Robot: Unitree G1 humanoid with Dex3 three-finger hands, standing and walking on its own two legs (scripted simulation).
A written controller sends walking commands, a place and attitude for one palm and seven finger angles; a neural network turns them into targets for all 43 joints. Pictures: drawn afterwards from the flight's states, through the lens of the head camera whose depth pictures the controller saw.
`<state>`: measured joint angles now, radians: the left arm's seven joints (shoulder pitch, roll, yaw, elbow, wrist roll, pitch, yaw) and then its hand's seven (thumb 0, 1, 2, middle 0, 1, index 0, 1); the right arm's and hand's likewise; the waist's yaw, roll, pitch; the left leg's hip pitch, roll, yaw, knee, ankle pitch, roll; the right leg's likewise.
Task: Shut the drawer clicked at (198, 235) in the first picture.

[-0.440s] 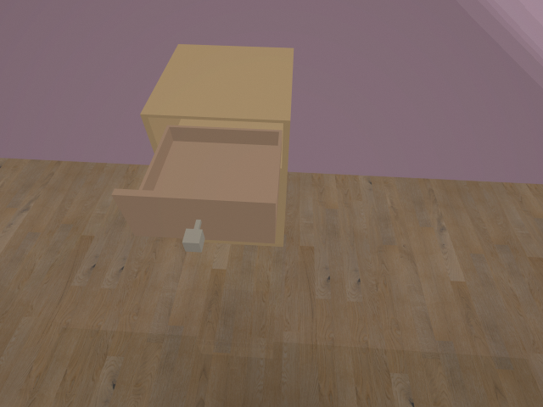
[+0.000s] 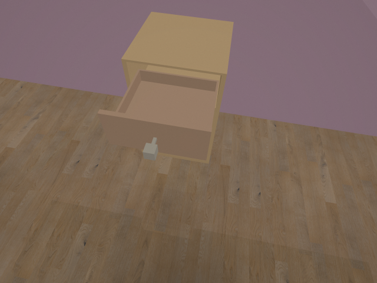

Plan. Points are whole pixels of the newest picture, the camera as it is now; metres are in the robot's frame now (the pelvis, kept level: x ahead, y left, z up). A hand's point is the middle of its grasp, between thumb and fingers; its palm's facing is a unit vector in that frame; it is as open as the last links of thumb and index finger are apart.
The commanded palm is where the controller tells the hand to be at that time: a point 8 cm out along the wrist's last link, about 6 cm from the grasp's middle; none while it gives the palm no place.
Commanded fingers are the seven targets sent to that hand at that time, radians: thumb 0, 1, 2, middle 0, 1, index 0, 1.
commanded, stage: turn or walk to find it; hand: left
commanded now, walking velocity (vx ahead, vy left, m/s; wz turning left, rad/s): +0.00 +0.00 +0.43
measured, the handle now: (152, 147) +0.55 +0.15 -0.18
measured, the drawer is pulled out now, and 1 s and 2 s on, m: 0.30 0.30 0.30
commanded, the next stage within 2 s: stand and wait in 0.06 s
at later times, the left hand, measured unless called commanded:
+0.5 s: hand out of the picture +0.00 +0.14 -0.17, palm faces +0.19 -0.96 -0.21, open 7.3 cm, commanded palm none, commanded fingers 0.00 0.90 0.90 -0.20 -0.30 -0.20 -0.30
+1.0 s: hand out of the picture +0.03 +0.14 -0.16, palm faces +0.14 -0.97 -0.20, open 7.3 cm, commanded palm none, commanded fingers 0.00 0.90 0.90 -0.20 -0.30 -0.20 -0.30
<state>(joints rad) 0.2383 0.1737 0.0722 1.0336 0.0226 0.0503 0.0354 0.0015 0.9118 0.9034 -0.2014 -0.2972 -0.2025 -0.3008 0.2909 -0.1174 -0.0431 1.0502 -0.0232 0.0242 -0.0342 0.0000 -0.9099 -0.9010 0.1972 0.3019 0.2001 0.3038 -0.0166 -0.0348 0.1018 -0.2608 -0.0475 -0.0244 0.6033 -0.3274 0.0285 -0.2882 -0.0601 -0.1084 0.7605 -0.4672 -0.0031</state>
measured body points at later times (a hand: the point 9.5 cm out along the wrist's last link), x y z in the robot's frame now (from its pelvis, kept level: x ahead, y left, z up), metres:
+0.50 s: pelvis +0.02 -0.04 +0.01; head +0.06 -0.03 +0.45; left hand -0.01 +0.19 -0.15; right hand +0.12 -0.27 -0.15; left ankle +0.00 +0.10 -0.73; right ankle +0.01 -0.15 -0.73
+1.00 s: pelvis +0.04 -0.03 +0.02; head +0.07 -0.03 +0.46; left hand +0.02 +0.20 -0.14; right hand +0.04 -0.24 -0.15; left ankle +0.00 +0.10 -0.73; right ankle +0.01 -0.15 -0.73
